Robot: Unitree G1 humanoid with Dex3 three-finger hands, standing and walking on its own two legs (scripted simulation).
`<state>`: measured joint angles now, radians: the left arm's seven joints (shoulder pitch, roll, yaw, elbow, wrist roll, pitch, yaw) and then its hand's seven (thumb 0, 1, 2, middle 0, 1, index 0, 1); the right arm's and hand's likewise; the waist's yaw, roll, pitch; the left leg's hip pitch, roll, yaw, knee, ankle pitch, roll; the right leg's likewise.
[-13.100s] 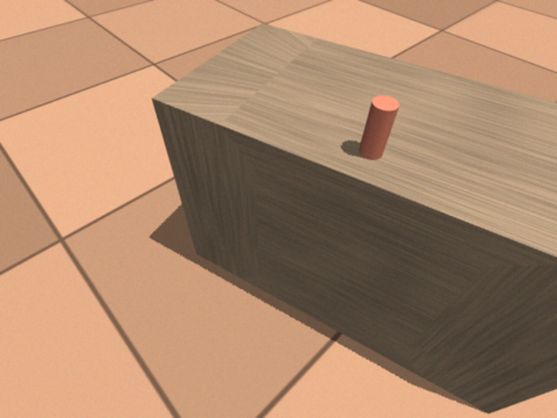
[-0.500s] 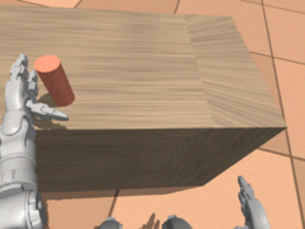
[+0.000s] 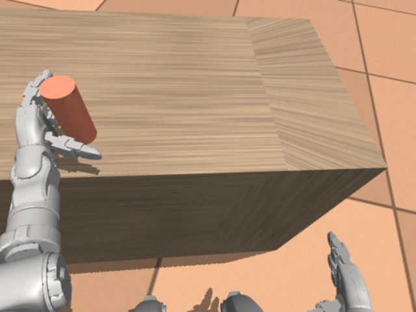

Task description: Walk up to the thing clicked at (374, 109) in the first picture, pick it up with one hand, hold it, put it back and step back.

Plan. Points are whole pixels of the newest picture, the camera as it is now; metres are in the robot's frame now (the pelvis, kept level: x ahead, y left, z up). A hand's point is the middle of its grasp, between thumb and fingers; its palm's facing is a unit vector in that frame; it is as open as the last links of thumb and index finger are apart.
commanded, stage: close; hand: left
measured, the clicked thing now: (71, 113) +0.46 +0.22 +0.10
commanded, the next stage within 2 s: settle in 0.52 s
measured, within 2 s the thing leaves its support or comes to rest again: leaves its support in 0.86 s
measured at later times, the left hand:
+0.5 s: hand (74, 119) +0.46 +0.22 +0.08, palm faces +0.19 -0.98 +0.02, open 9.2 cm
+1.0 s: hand (67, 108) +0.46 +0.22 +0.11, palm faces +0.19 -0.98 -0.01, open 7.9 cm
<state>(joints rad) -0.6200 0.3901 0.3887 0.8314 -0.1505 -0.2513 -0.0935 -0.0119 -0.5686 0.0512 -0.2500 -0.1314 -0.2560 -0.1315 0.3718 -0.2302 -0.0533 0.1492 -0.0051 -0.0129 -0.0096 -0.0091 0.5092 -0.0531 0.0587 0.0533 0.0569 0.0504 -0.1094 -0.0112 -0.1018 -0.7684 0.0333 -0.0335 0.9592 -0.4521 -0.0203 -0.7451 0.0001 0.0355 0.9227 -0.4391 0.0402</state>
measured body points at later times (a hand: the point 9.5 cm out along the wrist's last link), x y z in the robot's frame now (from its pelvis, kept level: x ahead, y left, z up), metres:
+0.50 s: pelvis +0.01 +0.01 +0.00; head +0.08 +0.02 +0.44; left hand +0.44 +0.27 +0.08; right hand +0.16 -0.26 -0.03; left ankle +0.01 +0.13 -0.68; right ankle +0.00 -0.15 -0.68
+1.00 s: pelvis +0.01 +0.00 +0.01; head +0.07 +0.02 +0.45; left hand +0.44 +0.27 +0.11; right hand +0.16 -0.26 -0.03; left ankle +0.01 +0.13 -0.68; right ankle +0.00 -0.15 -0.68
